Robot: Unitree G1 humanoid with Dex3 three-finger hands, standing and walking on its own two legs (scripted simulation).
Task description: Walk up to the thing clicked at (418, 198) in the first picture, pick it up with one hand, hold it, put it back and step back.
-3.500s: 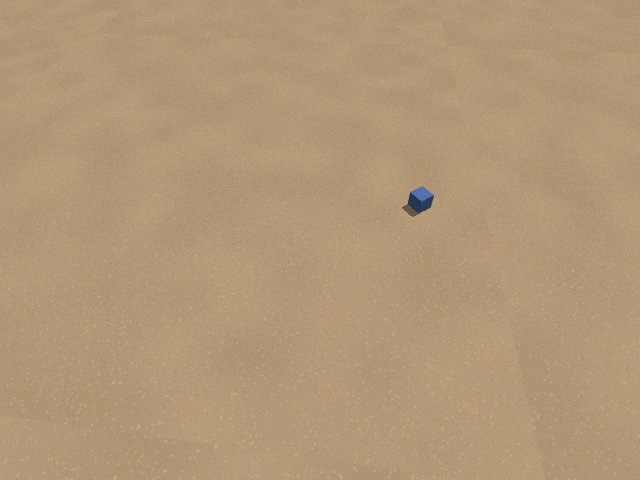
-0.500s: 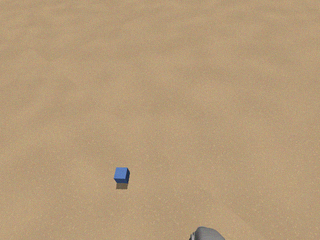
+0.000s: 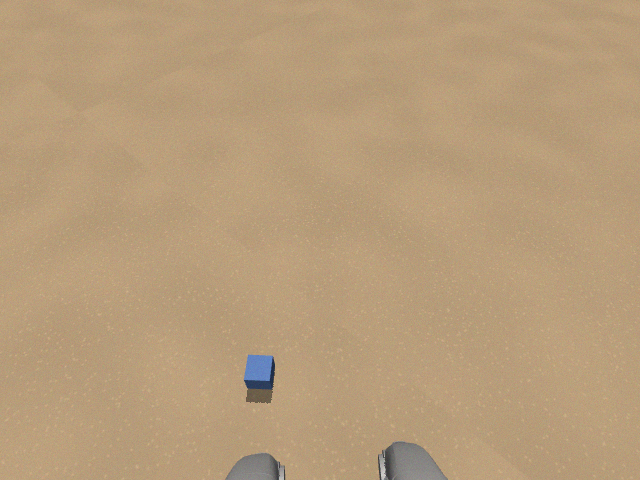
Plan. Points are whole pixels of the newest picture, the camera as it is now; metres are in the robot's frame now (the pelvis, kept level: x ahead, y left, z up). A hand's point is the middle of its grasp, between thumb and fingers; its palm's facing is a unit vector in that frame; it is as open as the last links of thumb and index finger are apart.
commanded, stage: walk up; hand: left
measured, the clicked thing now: (260, 372) +0.49 +0.21 -0.69
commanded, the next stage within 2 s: none
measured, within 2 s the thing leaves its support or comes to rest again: neither
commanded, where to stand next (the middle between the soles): +0.10 -0.02 m, yaw -1 degrees
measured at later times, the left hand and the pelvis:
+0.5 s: hand (137, 470) +0.15 +0.27 -0.12, palm faces -0.09 -0.92 -0.39, open 7.4 cm; pelvis +0.01 +0.00 +0.02, yaw -4 degrees
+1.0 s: hand (158, 476) +0.14 +0.23 -0.10, palm faces -0.08 -0.95 -0.31, open 7.4 cm; pelvis +0.02 -0.01 +0.05, yaw -4 degrees
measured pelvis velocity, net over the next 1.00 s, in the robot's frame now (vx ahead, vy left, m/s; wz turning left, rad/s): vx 0.02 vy -0.01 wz -0.07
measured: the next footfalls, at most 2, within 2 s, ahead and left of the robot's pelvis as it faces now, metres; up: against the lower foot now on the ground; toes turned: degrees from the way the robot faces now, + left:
right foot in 0.16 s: +0.08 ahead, -0.11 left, +0.00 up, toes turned -3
